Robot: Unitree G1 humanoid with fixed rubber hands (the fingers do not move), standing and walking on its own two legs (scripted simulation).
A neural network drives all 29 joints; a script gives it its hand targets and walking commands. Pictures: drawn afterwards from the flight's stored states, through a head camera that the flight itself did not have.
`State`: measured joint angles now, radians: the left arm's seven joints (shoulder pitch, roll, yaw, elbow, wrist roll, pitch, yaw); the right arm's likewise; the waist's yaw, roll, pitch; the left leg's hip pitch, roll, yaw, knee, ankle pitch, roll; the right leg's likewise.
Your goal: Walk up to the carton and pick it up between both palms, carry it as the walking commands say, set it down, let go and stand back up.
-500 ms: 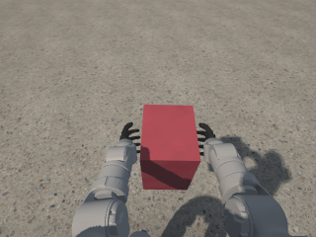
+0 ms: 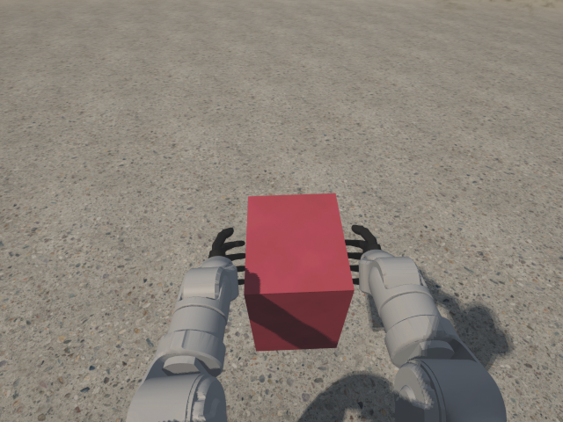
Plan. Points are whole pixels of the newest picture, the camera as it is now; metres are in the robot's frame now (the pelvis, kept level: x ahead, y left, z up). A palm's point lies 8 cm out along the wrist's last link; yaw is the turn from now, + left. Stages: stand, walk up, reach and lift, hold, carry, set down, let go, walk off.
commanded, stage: reach and lift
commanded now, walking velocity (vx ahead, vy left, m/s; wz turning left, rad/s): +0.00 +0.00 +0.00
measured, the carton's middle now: (294, 275) +0.37 +0.00 +0.00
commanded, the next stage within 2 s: hold in 0.88 s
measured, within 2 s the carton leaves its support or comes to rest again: neither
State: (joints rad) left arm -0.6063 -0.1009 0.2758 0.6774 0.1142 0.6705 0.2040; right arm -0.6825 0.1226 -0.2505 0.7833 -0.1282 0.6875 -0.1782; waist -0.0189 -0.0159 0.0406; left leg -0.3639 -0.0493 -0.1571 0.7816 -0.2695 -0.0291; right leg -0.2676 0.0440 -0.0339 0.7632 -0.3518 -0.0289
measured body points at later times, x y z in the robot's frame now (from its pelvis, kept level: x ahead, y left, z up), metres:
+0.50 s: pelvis +0.00 +0.00 +0.00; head -0.04 +0.01 +0.45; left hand +0.36 +0.13 +0.06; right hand +0.35 -0.11 +0.05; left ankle +0.10 +0.12 -0.71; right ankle +0.05 -0.11 -0.71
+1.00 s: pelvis +0.00 +0.00 +0.00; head -0.05 +0.01 +0.45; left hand +0.34 +0.12 +0.05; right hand +0.34 -0.12 +0.06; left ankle +0.10 +0.12 -0.71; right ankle +0.05 -0.11 -0.71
